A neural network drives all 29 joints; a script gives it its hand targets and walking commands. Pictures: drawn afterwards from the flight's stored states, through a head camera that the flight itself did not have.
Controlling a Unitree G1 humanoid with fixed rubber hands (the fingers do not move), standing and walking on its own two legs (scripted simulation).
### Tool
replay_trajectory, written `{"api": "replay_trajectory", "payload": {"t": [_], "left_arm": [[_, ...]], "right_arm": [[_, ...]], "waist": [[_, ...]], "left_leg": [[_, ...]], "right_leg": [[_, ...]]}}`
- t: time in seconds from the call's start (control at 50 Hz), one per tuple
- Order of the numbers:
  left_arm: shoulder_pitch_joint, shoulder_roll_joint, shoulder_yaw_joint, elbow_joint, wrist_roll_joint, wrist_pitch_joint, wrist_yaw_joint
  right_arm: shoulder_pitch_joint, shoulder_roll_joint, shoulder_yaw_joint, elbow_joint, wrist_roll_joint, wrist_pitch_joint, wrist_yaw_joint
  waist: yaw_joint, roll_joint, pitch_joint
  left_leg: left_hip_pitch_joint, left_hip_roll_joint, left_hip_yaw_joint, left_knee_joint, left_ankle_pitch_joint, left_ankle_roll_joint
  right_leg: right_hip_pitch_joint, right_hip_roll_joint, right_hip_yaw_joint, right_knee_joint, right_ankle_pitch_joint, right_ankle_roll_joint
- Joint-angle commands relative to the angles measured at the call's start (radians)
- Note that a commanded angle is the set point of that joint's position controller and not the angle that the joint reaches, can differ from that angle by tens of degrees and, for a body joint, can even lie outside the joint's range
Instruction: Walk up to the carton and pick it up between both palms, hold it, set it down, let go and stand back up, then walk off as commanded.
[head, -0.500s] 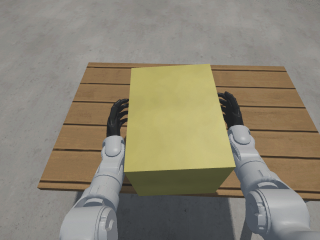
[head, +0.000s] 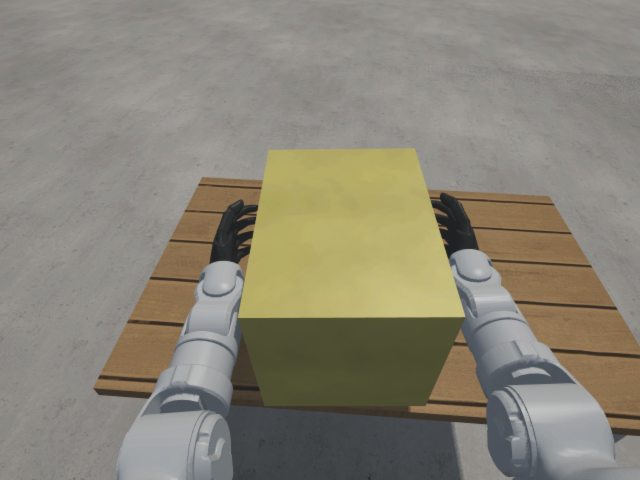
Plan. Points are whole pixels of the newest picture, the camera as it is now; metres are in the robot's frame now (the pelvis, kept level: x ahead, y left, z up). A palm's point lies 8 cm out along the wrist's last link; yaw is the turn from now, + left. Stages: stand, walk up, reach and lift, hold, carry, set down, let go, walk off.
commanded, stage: reach and lift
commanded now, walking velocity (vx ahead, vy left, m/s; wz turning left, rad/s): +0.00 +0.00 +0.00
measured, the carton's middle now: (343, 271) +0.40 +0.02 +0.06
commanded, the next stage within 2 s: hold in 1.74 s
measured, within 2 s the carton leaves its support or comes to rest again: neither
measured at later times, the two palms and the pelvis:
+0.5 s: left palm (201, 227) +0.36 +0.20 +0.16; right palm (455, 237) +0.38 -0.12 +0.15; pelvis +0.00 +0.01 +0.00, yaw +1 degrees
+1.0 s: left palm (188, 214) +0.36 +0.21 +0.19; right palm (452, 228) +0.38 -0.11 +0.17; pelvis +0.00 +0.02 +0.00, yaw +1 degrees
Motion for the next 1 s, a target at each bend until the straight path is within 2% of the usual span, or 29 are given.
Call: {"api": "replay_trajectory", "payload": {"t": [0.0, 0.12, 0.26, 0.48, 0.62, 0.78, 0.98], "left_arm": [[-0.740, -0.655, -0.393, -0.237, 0.009, 0.066, -0.134], [-0.762, -0.650, -0.372, -0.227, -0.002, 0.145, -0.162], [-0.724, -0.639, -0.352, -0.234, -0.002, 0.223, -0.191], [-0.665, -0.636, -0.394, -0.319, -0.014, 0.312, -0.239], [-0.621, -0.634, -0.403, -0.372, -0.007, 0.369, -0.264], [-0.618, -0.641, -0.398, -0.406, 0.004, 0.419, -0.277], [-0.676, -0.655, -0.400, -0.418, -0.004, 0.439, -0.272]], "right_arm": [[-0.672, 0.753, 0.270, -0.232, 0.054, -0.033, 0.120], [-0.763, 0.753, 0.232, -0.276, 0.056, -0.008, 0.114], [-0.798, 0.739, 0.221, -0.337, 0.066, 0.024, 0.099], [-0.757, 0.730, 0.254, -0.440, 0.108, 0.082, 0.048], [-0.724, 0.708, 0.278, -0.494, 0.147, 0.122, 0.028], [-0.729, 0.674, 0.266, -0.508, 0.166, 0.151, 0.032], [-0.782, 0.662, 0.250, -0.513, 0.169, 0.160, 0.045]], "waist": [[-0.120, 0.021, -0.238], [-0.121, 0.006, -0.198], [-0.125, -0.004, -0.180], [-0.166, 0.004, -0.182], [-0.178, 0.012, -0.175], [-0.186, 0.031, -0.146], [-0.189, 0.038, -0.146]], "left_leg": [[0.110, -0.111, 0.002, -0.128, 0.086, 0.036], [0.121, -0.113, 0.008, -0.153, 0.031, 0.044], [0.152, -0.118, 0.012, -0.162, 0.049, 0.047], [0.205, -0.133, 0.004, -0.151, 0.147, 0.041], [0.239, -0.134, -0.002, -0.143, 0.220, 0.036], [0.256, -0.125, -0.004, -0.147, 0.245, 0.025], [0.240, -0.120, -0.002, -0.157, 0.207, 0.023]], "right_leg": [[0.312, -0.010, -0.008, -0.141, 0.208, 0.067], [0.298, -0.009, -0.017, -0.162, 0.118, 0.068], [0.311, -0.004, -0.023, -0.175, 0.114, 0.069], [0.373, -0.002, -0.029, -0.183, 0.237, 0.075], [0.397, 0.003, -0.035, -0.182, 0.296, 0.075], [0.384, 0.013, -0.044, -0.191, 0.255, 0.063], [0.373, 0.016, -0.048, -0.197, 0.195, 0.052]]}}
